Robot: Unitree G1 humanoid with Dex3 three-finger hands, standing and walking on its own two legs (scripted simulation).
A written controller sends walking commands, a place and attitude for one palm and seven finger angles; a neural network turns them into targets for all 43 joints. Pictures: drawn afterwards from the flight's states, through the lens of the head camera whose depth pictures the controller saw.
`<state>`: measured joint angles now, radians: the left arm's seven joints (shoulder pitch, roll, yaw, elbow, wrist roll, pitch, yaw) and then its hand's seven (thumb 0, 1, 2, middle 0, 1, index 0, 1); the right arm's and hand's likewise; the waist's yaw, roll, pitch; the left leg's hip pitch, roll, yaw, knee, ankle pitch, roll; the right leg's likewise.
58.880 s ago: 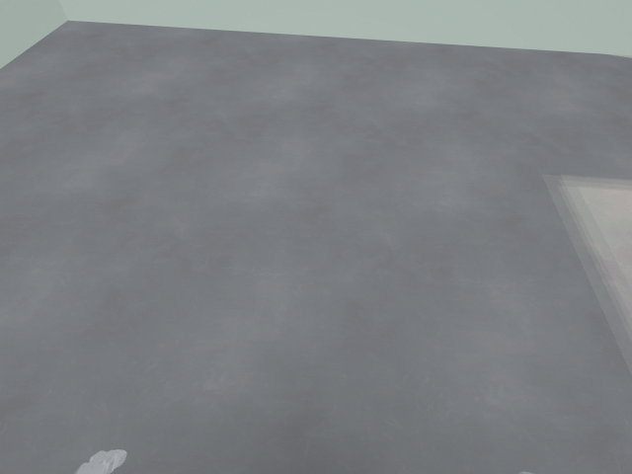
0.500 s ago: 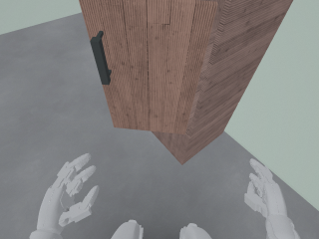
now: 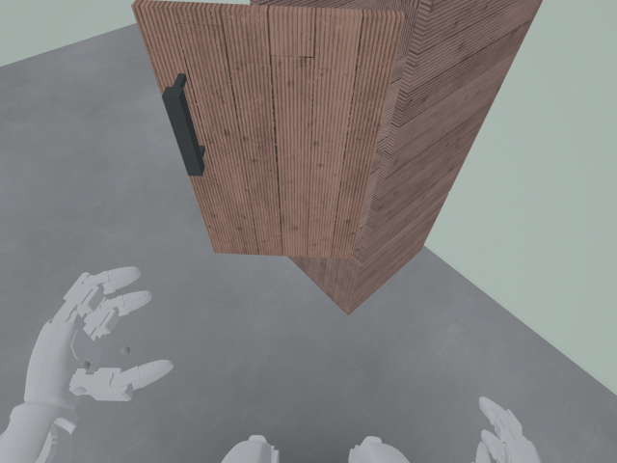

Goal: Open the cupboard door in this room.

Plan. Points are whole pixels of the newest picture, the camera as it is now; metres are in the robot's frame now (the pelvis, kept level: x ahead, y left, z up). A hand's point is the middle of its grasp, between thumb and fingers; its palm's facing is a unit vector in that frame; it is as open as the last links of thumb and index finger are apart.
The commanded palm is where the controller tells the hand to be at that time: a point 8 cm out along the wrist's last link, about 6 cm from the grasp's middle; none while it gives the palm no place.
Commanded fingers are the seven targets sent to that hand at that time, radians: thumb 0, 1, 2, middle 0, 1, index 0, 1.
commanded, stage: raise the hand with hooked fingers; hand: left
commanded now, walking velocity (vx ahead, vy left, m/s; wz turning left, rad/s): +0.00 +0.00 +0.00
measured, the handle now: (189, 127) +0.59 +0.22 +0.08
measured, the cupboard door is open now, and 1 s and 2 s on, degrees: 46 46 46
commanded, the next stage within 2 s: move the hooked fingers beside the handle in 1.16 s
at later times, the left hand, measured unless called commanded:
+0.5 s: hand (80, 296) +0.28 +0.27 +0.08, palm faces +0.04 -1.00 -0.04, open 13.9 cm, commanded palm +0.26 +0.32 +0.09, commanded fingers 0.00 -0.50 0.30 -0.30 -1.20 -0.30 -1.20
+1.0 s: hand (79, 271) +0.31 +0.28 +0.10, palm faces +0.03 -1.00 -0.03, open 14.0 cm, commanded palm +0.28 +0.33 +0.10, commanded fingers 0.00 -0.50 0.30 -0.30 -1.20 -0.30 -1.20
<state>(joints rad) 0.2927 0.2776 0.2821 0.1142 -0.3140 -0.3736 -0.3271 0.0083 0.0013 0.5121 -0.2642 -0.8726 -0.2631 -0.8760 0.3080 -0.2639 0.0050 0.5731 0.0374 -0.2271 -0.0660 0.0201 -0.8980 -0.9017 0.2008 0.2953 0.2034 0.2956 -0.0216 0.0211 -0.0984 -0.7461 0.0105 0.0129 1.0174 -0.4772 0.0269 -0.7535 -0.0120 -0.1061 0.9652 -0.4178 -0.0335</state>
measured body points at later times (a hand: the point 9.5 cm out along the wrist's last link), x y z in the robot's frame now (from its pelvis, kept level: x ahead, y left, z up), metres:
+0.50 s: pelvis +0.01 +0.01 +0.02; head +0.06 +0.02 +0.47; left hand +0.28 +0.33 +0.09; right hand +0.19 -0.22 -0.05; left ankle +0.01 +0.10 -0.68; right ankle +0.04 -0.10 -0.68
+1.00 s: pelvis +0.01 +0.01 +0.03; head +0.06 +0.01 +0.47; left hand +0.30 +0.33 +0.10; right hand +0.16 -0.25 -0.05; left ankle +0.01 +0.10 -0.68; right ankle +0.04 -0.10 -0.68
